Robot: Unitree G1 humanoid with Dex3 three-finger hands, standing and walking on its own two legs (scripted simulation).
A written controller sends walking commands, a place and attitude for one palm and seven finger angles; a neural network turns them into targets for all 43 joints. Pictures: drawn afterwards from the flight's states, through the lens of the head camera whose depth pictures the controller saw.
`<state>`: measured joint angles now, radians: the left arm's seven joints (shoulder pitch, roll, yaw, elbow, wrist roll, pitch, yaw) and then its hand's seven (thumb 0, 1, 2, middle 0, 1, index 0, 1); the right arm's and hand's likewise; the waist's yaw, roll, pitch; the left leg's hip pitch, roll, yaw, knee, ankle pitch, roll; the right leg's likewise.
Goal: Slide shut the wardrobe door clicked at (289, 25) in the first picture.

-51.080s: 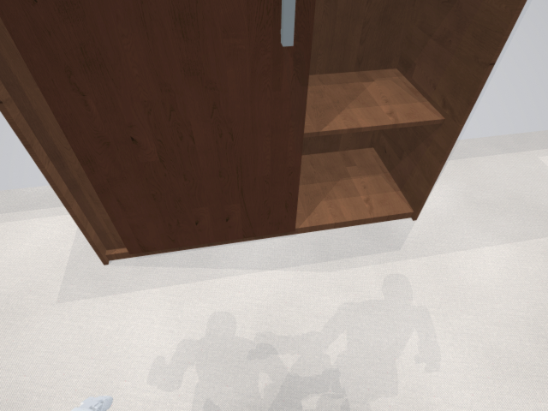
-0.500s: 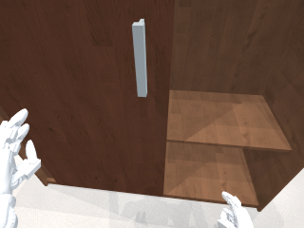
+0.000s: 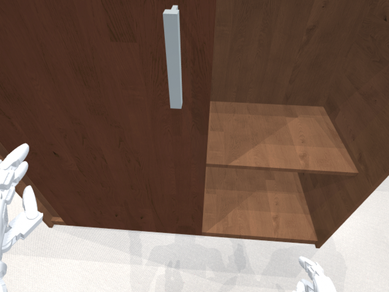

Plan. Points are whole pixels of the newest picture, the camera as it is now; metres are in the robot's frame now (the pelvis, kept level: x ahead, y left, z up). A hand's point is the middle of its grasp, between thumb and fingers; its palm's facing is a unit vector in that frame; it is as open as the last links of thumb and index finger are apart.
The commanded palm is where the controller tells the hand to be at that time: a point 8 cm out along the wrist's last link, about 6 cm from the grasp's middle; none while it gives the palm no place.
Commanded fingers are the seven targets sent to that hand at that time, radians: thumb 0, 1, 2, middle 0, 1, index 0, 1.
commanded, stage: step back with the hand held close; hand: left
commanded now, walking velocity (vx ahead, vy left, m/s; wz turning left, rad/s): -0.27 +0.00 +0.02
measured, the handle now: (175, 60) +0.54 +0.09 +0.24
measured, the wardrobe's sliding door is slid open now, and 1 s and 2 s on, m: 0.60 0.60 0.60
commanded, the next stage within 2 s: stop stepping back and stand still in 1.88 s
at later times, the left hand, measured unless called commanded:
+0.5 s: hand (3, 234) +0.15 +0.29 +0.16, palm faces +0.47 -0.78 -0.41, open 7.4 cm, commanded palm +0.10 +0.31 +0.17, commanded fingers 0.00 0.90 0.90 -0.20 -0.30 -0.20 -0.30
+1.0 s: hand (11, 238) +0.15 +0.26 +0.17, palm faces +0.45 -0.79 -0.42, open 7.4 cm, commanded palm +0.08 +0.30 +0.17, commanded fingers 0.00 0.90 0.90 -0.20 -0.30 -0.20 -0.30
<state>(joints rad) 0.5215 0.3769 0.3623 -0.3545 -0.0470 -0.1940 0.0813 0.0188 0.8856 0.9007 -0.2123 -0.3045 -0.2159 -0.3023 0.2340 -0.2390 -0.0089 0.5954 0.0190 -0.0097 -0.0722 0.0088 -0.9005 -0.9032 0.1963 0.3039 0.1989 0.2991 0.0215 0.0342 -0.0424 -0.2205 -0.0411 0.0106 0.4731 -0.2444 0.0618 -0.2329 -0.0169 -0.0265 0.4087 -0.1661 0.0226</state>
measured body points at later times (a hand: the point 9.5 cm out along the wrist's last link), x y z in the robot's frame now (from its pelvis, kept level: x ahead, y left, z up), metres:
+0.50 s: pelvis -0.04 +0.01 -0.01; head -0.05 +0.04 +0.43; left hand +0.12 +0.32 +0.18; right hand +0.12 -0.22 -0.08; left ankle +0.00 +0.08 -0.74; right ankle +0.03 -0.13 -0.74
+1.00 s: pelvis -0.06 +0.00 -0.03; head -0.05 +0.04 +0.42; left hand +0.12 +0.30 +0.19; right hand +0.10 -0.24 -0.09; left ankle +0.00 +0.08 -0.74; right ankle +0.03 -0.13 -0.74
